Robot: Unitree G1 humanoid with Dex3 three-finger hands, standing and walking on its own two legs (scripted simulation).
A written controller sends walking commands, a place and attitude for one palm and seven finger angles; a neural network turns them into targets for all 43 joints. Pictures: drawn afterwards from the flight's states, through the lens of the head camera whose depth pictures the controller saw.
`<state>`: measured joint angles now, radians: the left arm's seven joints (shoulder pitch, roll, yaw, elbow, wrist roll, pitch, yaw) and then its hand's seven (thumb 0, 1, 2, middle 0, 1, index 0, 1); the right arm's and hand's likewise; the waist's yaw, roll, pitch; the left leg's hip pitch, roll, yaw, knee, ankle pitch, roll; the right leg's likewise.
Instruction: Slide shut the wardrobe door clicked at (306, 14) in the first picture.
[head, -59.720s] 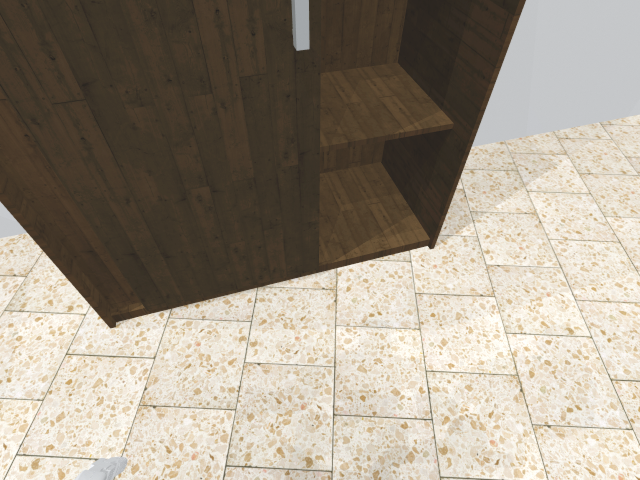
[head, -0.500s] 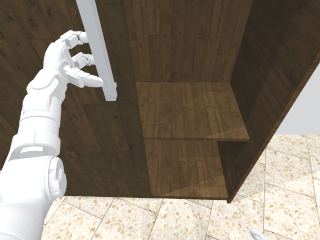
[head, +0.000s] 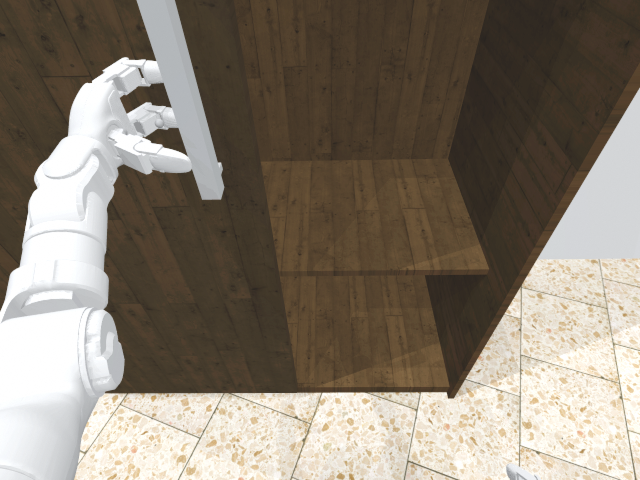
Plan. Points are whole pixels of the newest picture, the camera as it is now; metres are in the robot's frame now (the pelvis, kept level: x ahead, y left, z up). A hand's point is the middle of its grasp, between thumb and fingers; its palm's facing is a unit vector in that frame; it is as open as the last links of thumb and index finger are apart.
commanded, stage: move the hooked fingers beside the handle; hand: left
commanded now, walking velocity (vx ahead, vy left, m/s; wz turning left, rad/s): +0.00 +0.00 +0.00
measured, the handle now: (189, 89) +0.49 +0.15 +0.27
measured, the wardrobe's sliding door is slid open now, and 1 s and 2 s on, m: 0.47 0.47 0.47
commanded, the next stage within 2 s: none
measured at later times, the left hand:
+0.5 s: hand (156, 122) +0.45 +0.18 +0.25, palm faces -0.05 -1.00 -0.02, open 13.4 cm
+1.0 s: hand (152, 122) +0.45 +0.19 +0.25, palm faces -0.06 -1.00 -0.02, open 13.2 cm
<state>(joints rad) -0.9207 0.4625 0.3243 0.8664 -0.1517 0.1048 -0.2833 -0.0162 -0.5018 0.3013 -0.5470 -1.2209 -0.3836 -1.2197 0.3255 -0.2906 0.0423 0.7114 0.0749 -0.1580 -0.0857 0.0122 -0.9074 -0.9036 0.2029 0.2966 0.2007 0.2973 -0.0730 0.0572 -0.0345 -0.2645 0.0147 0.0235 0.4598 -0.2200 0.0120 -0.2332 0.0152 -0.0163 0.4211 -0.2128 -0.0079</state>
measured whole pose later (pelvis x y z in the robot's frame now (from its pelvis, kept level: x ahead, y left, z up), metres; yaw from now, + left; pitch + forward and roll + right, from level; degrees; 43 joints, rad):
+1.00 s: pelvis +0.00 +0.00 +0.00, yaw -1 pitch +1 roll -1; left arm -0.90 0.53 0.37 0.89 -0.15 0.12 -0.35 -0.02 -0.50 0.30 -0.57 -1.20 -0.45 -1.22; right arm 0.33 -0.30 0.05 0.68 0.09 -0.12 -0.10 0.01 -0.91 -0.90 0.20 0.30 0.20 0.30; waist -0.10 0.06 -0.04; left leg -0.26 0.03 0.03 0.47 -0.23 0.01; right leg -0.23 0.03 0.00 0.42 -0.21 -0.01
